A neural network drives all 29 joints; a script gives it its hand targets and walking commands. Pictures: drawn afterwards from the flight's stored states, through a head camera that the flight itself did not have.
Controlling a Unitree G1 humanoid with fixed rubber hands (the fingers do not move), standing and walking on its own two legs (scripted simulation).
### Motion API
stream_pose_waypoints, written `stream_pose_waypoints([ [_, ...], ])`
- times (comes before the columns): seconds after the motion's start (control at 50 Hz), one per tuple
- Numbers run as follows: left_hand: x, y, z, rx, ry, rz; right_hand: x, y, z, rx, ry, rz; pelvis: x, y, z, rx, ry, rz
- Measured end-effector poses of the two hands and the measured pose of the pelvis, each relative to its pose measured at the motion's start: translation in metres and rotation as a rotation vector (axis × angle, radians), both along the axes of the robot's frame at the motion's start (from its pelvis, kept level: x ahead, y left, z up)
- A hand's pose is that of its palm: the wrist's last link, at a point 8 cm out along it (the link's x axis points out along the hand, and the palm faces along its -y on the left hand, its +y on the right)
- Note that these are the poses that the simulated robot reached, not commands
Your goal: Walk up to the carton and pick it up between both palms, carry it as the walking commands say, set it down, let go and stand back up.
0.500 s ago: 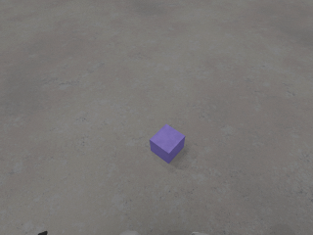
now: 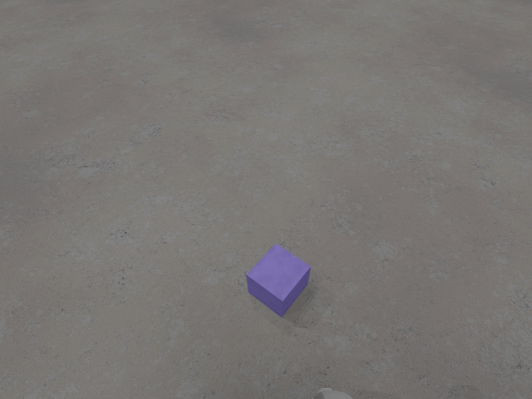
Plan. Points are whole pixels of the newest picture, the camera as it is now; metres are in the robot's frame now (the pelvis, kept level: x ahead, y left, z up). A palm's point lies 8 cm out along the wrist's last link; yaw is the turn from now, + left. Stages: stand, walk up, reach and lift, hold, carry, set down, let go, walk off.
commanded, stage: walk up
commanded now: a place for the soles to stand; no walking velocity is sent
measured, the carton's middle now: (278, 279) +0.67 -0.06 -0.67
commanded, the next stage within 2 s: none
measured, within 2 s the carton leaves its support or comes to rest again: neither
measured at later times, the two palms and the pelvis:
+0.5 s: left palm (67, 378) +0.21 +0.33 -0.10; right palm (469, 342) +0.23 -0.34 -0.10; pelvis +0.13 +0.00 -0.02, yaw +0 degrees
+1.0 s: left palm (82, 332) +0.28 +0.32 -0.09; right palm (457, 328) +0.25 -0.33 -0.09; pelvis +0.15 +0.00 +0.01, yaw -1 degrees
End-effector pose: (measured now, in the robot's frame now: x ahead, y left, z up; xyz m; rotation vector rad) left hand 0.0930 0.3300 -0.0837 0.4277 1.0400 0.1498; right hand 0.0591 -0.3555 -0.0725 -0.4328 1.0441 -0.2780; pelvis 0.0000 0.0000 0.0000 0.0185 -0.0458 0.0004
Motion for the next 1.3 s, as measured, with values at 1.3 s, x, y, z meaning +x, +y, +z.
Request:
stream_pose_waypoints([
  [1.3, 0.143, 0.035, 0.014, 0.111, 0.102, 0.055, 0.217, 0.037, 0.009, 0.055, -0.046, -0.037, 0.16, 0.035, 0.016, -0.034, 0.014, -0.113],
])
